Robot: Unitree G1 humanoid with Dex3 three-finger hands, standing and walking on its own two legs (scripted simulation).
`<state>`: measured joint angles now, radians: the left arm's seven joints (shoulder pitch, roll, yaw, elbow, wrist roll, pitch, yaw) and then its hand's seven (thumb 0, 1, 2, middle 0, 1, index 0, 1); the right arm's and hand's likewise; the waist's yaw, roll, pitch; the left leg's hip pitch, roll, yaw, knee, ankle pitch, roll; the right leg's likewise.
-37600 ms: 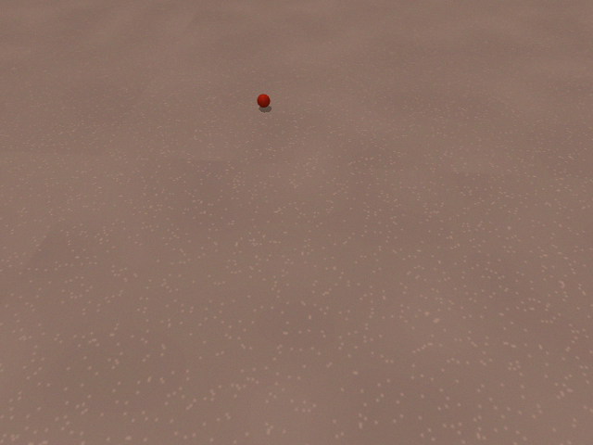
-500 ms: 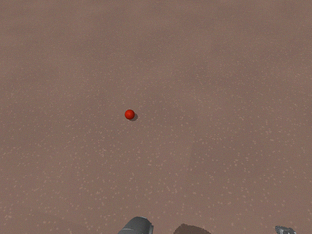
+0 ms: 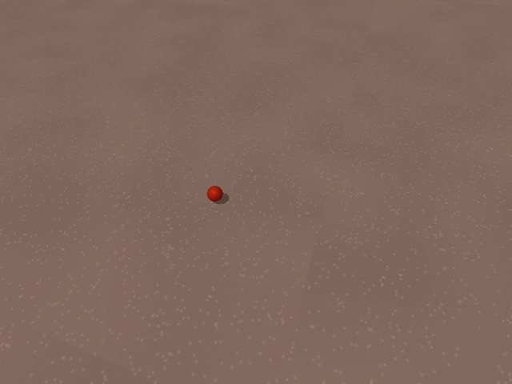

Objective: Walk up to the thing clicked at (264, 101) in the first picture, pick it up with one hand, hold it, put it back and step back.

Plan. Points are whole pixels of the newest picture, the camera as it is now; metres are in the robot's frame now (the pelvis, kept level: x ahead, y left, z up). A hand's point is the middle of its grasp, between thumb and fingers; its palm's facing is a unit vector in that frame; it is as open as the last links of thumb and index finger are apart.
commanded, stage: step back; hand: left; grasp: from above
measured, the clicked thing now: (214, 193) +1.08 +0.26 -0.72
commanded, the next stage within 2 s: stand in 0.52 s
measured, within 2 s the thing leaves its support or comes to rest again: neither
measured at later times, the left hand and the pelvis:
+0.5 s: hand out of the picture +0.12 +0.30 -0.15, palm faces +0.01 -0.93 -0.36, open 7.4 cm; pelvis +0.04 +0.03 +0.00, yaw -1 degrees
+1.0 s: hand out of the picture +0.13 +0.27 -0.13, palm faces -0.05 -0.94 -0.33, open 7.4 cm; pelvis +0.04 +0.02 +0.02, yaw -1 degrees
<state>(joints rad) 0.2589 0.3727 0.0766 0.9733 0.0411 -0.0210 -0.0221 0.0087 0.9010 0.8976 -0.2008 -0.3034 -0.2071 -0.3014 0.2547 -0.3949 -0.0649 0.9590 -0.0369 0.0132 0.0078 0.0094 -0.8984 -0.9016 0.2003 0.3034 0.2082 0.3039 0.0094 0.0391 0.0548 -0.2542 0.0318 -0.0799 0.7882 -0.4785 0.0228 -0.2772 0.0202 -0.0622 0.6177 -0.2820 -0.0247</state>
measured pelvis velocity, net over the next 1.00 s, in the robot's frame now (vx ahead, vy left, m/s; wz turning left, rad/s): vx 0.04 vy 0.02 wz -0.01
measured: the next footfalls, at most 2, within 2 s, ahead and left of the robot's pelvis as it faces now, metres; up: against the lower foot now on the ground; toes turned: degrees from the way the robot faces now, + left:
left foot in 0.26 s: +0.13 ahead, +0.15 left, +0.00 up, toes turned +2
